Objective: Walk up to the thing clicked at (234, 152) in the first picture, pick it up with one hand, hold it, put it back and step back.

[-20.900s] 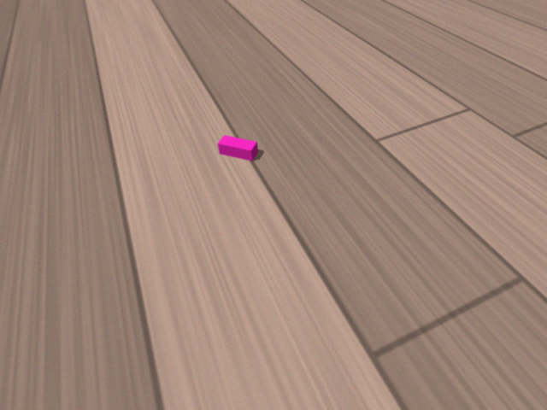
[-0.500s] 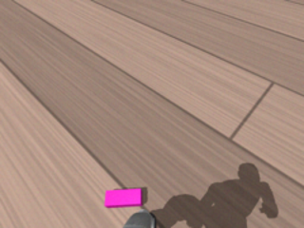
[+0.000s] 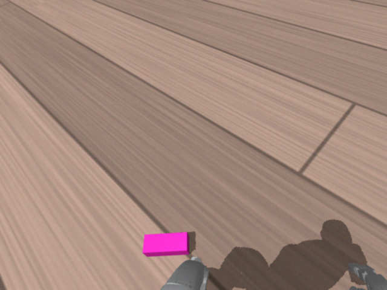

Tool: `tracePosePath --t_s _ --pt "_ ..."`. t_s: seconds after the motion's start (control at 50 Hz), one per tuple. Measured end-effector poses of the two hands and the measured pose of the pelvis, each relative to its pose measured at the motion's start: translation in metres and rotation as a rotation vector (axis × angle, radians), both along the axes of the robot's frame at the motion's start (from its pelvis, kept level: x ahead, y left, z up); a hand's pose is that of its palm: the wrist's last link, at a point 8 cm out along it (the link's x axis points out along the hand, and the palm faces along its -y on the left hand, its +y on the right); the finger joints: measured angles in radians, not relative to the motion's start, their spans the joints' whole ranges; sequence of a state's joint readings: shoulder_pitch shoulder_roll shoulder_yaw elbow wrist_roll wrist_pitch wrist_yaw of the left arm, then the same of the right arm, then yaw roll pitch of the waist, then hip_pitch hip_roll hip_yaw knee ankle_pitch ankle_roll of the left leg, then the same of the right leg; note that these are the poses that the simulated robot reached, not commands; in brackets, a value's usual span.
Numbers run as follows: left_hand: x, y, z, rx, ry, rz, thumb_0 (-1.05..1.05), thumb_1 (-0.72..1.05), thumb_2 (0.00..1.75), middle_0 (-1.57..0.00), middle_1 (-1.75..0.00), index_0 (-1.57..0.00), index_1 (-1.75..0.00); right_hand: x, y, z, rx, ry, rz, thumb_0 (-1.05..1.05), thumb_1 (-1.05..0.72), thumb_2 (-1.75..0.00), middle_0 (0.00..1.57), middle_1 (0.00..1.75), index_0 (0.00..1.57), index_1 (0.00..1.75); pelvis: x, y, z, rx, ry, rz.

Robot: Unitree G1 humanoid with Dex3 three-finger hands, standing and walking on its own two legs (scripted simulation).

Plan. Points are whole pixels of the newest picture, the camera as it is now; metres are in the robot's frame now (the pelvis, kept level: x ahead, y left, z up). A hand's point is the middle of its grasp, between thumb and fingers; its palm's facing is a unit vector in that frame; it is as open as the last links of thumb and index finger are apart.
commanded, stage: walk up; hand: left
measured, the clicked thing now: (166, 244) +0.40 +0.29 -0.72
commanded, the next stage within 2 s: none
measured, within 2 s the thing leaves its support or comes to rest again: neither
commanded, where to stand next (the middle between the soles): +0.03 +0.02 m, yaw +4 degrees
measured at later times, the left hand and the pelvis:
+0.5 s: hand out of the picture +0.02 +0.29 -0.13, palm faces +0.08 -0.95 -0.31, open 7.4 cm; pelvis -0.01 +0.02 +0.02, yaw +7 degrees
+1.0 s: hand out of the picture +0.03 +0.35 -0.15, palm faces +0.17 -0.86 -0.47, open 7.4 cm; pelvis -0.06 +0.04 -0.03, yaw +7 degrees
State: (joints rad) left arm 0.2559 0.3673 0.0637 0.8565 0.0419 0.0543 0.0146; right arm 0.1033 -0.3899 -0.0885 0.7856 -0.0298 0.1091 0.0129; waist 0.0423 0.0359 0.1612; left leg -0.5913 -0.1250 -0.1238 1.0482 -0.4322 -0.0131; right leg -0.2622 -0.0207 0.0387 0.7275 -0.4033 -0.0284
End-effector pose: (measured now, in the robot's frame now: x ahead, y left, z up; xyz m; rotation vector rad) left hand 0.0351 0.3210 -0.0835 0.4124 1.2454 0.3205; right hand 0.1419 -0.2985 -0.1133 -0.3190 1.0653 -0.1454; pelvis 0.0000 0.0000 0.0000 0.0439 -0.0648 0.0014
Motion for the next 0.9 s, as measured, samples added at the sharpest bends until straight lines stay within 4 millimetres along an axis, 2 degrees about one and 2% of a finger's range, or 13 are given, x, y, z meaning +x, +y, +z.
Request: tracePosePath --t_s 0.04,0.08,0.16,0.22,0.28,0.34,0.42,0.5,0.56,0.62,0.72,0.8,0.9 --pt "-0.019 0.003 0.010 0.017 0.029 0.031 0.01 0.90 0.89 -0.20 -0.30 -0.21 -0.30 -0.022 -0.004 0.002 0.000 0.040 -0.005 0.00 -0.90 -0.90 0.20 0.30 0.21 0.30 -0.007 0.001 0.008 0.002 0.018 0.020" --pt "-0.029 0.008 0.017 0.032 0.036 0.042 0.01 0.90 0.90 -0.21 -0.30 -0.21 -0.30 -0.047 -0.008 0.000 -0.011 0.093 -0.001 0.00 -0.90 -0.90 0.20 0.30 0.21 0.30 -0.016 0.002 0.011 -0.001 0.037 0.040" --pt "-0.034 0.014 0.022 0.021 -0.044 0.033 0.01 0.90 0.90 -0.20 -0.30 -0.21 -0.30 -0.095 -0.010 -0.003 -0.031 0.214 0.024 0.00 -0.90 -0.90 0.20 0.30 0.20 0.30 -0.027 0.007 0.011 -0.022 0.044 0.090" --pt "-0.038 0.021 0.017 -0.013 -0.128 0.042 0.01 0.90 0.90 -0.20 -0.30 -0.21 -0.30 -0.111 -0.005 0.003 -0.056 0.264 0.056 0.00 -0.90 -0.90 0.20 0.30 0.21 0.30 -0.027 0.013 0.009 -0.033 0.036 0.130" --pt "-0.048 0.030 0.000 -0.049 -0.135 0.041 0.01 0.90 0.90 -0.20 -0.30 -0.21 -0.30 -0.110 0.004 0.012 -0.088 0.201 0.058 0.01 -0.90 -0.90 0.20 0.30 0.21 0.30 -0.030 0.020 0.004 -0.004 0.007 0.122" --pt "-0.053 0.029 -0.012 -0.091 -0.092 0.059 0.01 0.90 0.90 -0.20 -0.30 -0.21 -0.30 -0.107 0.011 0.027 -0.091 0.095 0.048 0.01 -0.90 -0.90 0.20 0.30 0.21 0.30 -0.024 0.024 0.007 -0.013 -0.002 0.125" --pt "-0.041 0.021 -0.013 -0.145 -0.123 0.051 0.01 0.90 0.90 -0.20 -0.30 -0.20 -0.30 -0.102 0.011 0.045 -0.105 0.070 0.060 0.00 -0.90 -0.90 0.21 0.30 0.21 0.30 -0.016 0.023 0.016 -0.032 -0.017 0.138" --pt "-0.026 0.013 -0.014 -0.164 -0.117 0.021 0.01 0.90 0.90 -0.20 -0.30 -0.20 -0.30 -0.089 0.004 0.048 -0.108 0.054 0.064 0.00 -0.90 -0.90 0.21 0.30 0.21 0.30 -0.007 0.019 0.016 -0.026 -0.025 0.114" --pt "-0.014 0.008 -0.015 -0.132 -0.093 0.020 0.01 0.90 0.90 -0.20 -0.30 -0.21 -0.30 -0.072 -0.004 0.037 -0.102 0.064 0.055 0.00 -0.90 -0.90 0.21 0.30 0.21 0.30 0.004 0.014 0.010 -0.024 -0.020 0.102" --pt "-0.004 0.006 -0.019 -0.064 -0.082 0.038 0.01 0.90 0.90 -0.20 -0.30 -0.21 -0.30 -0.049 -0.011 0.009 -0.075 0.079 0.034 0.00 -0.90 -0.90 0.21 0.30 0.21 0.30 0.012 0.007 -0.006 -0.026 -0.015 0.094" --pt "0.002 0.005 -0.012 -0.004 -0.094 0.032 0.01 0.90 0.90 -0.20 -0.30 -0.21 -0.30 -0.026 0.004 -0.023 -0.032 0.113 0.061 0.00 -0.90 -0.90 0.20 0.30 0.20 0.30 -0.007 0.008 -0.013 -0.054 -0.015 0.105" --pt "-0.001 0.017 -0.003 0.045 -0.128 0.036 0.01 0.90 0.89 -0.21 -0.30 -0.21 -0.30 -0.031 0.020 -0.036 -0.007 0.136 0.107 0.00 -0.90 -0.90 0.20 0.30 0.20 0.30 -0.025 0.015 -0.015 -0.050 0.001 0.128" --pt "-0.013 0.043 -0.004 0.082 -0.174 0.034 0.01 0.90 0.89 -0.21 -0.30 -0.21 -0.30 -0.062 0.032 -0.043 -0.006 0.162 0.112 0.00 -0.90 -0.90 0.20 0.30 0.21 0.30 -0.045 0.029 -0.024 -0.044 0.002 0.150"
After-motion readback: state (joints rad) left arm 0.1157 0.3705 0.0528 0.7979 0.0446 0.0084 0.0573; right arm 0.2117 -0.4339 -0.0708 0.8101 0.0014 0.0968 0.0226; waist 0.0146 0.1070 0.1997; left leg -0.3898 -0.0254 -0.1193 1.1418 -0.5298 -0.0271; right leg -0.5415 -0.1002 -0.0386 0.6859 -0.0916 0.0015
